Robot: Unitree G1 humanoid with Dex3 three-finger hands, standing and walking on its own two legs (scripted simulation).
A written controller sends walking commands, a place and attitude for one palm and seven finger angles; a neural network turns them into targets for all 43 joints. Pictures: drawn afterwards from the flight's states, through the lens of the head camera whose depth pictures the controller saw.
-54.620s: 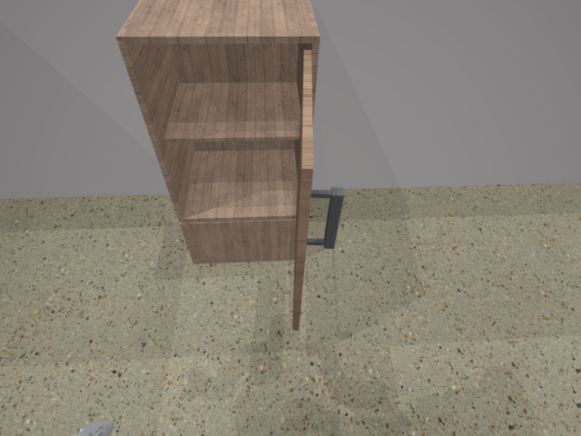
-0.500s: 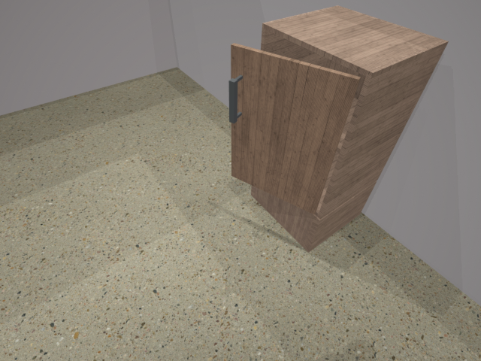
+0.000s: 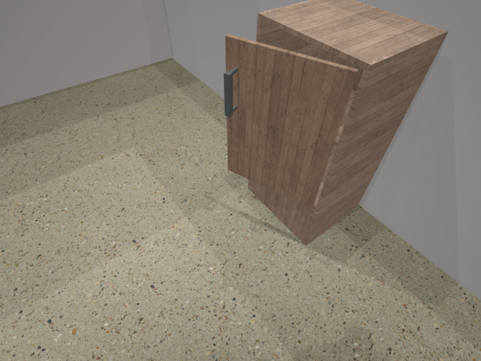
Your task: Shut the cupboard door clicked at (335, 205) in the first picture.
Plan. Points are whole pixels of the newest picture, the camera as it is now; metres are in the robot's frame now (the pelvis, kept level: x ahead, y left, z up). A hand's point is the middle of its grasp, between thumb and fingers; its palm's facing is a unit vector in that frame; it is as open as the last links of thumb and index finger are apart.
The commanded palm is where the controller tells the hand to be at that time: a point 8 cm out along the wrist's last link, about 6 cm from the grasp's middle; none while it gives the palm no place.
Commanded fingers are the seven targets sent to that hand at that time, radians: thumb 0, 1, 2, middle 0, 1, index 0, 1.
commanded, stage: look to check the result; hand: left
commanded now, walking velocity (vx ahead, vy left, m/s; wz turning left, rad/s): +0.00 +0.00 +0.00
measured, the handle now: (231, 92) +0.94 +0.07 -0.05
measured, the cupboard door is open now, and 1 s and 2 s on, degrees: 21 21 21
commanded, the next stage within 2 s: walk to a spot facing it in 0.40 s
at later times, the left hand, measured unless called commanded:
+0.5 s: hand out of the picture +0.03 +0.18 -0.17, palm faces +0.00 -0.98 -0.21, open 7.4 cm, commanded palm none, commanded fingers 0.00 0.90 0.90 -0.20 -0.30 -0.20 -0.30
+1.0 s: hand out of the picture +0.03 +0.22 -0.19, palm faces +0.22 -0.95 -0.23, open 7.4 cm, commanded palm none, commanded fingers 0.00 0.90 0.90 -0.20 -0.30 -0.20 -0.30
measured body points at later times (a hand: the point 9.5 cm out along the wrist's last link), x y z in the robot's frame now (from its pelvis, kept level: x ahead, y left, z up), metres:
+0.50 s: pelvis +0.02 +0.00 +0.00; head +0.02 +0.00 +0.45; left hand +0.03 +0.24 -0.16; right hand +0.03 -0.24 -0.15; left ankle +0.05 +0.11 -0.74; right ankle +0.00 -0.12 -0.74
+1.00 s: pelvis +0.01 +0.01 -0.01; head +0.06 +0.03 +0.43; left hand +0.02 +0.27 -0.17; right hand +0.09 -0.22 -0.16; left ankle +0.04 +0.10 -0.74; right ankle -0.01 -0.14 -0.68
